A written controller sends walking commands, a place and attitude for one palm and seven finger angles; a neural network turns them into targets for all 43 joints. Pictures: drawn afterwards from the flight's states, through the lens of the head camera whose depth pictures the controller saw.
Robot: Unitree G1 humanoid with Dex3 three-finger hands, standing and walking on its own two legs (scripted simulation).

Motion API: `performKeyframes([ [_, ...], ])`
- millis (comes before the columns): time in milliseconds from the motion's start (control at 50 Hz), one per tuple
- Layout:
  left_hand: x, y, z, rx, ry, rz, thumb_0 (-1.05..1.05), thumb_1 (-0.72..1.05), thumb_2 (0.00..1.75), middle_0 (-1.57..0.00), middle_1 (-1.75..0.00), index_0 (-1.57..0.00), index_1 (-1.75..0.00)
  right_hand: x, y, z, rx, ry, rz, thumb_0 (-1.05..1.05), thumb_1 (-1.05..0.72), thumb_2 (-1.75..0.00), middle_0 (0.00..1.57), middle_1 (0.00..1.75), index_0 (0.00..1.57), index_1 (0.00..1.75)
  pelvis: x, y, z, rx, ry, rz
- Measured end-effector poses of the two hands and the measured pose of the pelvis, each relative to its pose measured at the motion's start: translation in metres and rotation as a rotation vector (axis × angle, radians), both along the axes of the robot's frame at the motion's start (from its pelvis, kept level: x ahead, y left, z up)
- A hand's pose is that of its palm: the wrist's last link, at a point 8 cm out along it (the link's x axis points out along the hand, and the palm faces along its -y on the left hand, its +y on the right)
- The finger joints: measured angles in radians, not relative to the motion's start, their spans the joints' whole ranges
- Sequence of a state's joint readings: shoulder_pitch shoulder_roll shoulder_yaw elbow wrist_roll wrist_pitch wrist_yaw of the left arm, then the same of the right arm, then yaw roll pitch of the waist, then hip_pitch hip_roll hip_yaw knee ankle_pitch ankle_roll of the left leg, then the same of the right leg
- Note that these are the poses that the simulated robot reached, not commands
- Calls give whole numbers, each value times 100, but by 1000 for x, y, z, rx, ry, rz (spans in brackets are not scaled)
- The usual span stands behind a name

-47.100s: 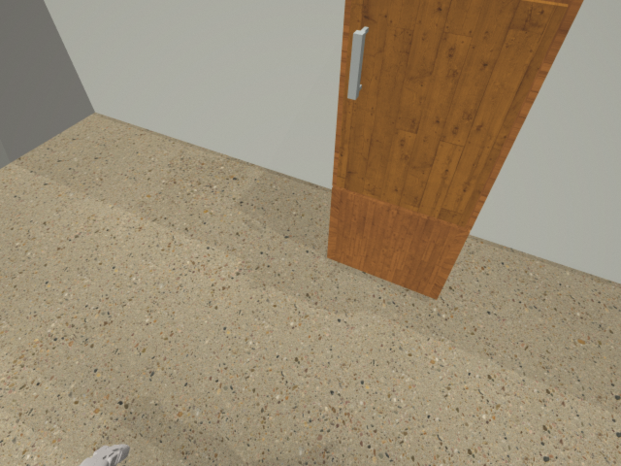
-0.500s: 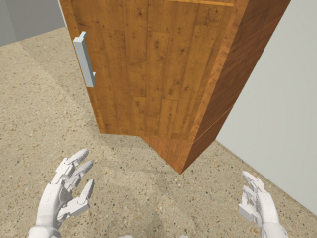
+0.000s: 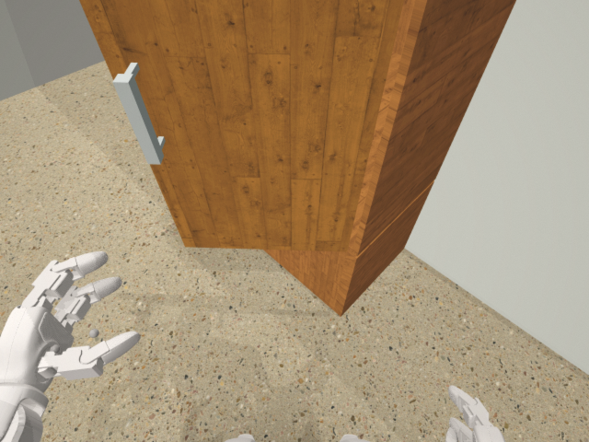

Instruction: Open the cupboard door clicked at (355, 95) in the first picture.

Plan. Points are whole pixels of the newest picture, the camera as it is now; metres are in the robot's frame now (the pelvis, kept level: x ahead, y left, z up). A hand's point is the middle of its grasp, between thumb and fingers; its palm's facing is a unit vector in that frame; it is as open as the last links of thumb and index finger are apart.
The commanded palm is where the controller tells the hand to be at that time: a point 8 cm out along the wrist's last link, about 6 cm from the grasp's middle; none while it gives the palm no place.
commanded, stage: raise the hand with hooked fingers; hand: left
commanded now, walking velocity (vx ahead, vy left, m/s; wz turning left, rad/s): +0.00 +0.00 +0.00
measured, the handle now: (144, 115) +0.57 +0.26 +0.12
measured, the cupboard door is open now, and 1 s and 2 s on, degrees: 42 42 42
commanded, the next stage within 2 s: move the hooked fingers beside the handle in 1.24 s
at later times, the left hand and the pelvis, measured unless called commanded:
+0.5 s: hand (41, 287) +0.27 +0.30 +0.11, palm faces +0.03 -1.00 -0.04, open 13.8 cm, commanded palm +0.24 +0.35 +0.12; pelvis +0.01 +0.04 +0.02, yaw +1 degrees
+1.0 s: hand (27, 249) +0.30 +0.31 +0.14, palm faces +0.03 -1.00 -0.04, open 14.0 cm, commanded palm +0.27 +0.36 +0.14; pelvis +0.01 +0.04 +0.03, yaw +0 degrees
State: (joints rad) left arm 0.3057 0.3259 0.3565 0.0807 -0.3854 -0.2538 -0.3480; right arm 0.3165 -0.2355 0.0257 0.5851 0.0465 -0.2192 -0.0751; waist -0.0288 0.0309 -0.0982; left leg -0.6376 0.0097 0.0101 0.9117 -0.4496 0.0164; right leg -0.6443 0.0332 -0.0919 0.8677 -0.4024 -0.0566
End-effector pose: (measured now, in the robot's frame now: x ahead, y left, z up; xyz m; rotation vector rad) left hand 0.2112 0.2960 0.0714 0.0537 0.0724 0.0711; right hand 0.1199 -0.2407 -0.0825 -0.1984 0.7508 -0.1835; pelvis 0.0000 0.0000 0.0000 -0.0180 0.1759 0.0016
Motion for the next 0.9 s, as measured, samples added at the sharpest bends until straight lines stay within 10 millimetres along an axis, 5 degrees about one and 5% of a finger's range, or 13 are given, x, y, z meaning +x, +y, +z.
performKeyframes([
  [80,-6,10,10,31,-71,28,1,0,52,-27,-87,-26,-87,-4,-12,6,-54,20,13,1,-90,-90,21,30,21,30,1,6,3,-3,-6,9],
  [180,2,8,-3,3,-11,-65,0,-11,47,-27,-95,-27,-95,11,-12,18,-99,-23,25,1,-90,-90,21,30,20,30,0,14,6,-11,-25,15],
  [380,27,42,44,9,-154,-8,0,-35,36,-30,-110,-29,-110,57,32,47,-54,-181,95,1,-90,-90,21,30,20,30,8,27,16,-18,-78,16],
  [480,35,53,41,-11,-52,-31,0,-43,33,-30,-115,-29,-115,67,52,49,-19,-189,128,1,-90,-90,21,30,21,30,9,35,20,-20,-89,21],
  [720,56,80,77,8,-136,-6,-1,-50,30,-30,-119,-30,-119,50,57,44,-34,-94,127,1,-90,-90,21,30,21,30,10,40,28,-21,-115,23],
  [900,72,75,68,-17,-31,-61,-1,-50,30,-30,-120,-30,-119,34,38,45,-51,-60,72,1,-90,-90,21,30,21,30,10,40,31,-15,-106,9],
])
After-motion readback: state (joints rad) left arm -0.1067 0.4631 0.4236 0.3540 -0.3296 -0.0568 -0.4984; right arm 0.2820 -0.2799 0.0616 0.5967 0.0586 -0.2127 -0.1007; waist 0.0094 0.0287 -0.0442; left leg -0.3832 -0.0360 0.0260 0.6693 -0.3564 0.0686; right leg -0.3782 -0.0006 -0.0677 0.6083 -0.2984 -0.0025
